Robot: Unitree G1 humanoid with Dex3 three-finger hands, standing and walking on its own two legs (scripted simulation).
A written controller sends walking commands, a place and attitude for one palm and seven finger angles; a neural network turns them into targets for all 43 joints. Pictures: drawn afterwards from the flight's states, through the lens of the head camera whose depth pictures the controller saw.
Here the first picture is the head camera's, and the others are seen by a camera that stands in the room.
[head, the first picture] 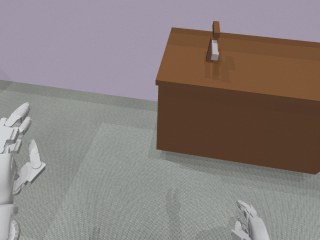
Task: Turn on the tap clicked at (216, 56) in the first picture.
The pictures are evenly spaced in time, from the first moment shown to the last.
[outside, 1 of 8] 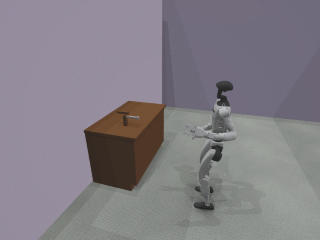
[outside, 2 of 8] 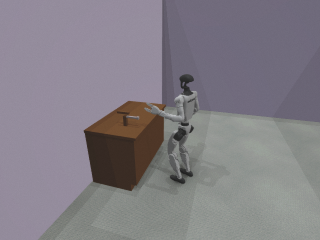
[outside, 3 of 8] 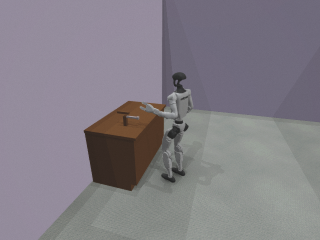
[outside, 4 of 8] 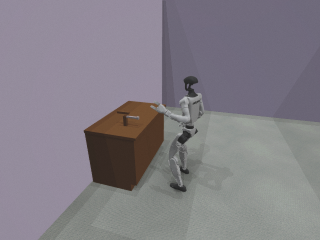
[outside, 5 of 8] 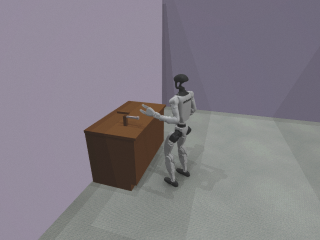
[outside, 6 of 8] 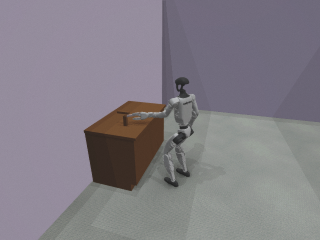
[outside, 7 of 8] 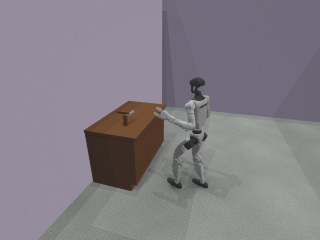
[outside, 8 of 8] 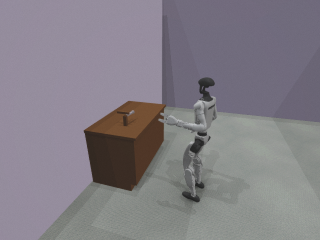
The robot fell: no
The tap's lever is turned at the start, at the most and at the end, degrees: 0 81 81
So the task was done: yes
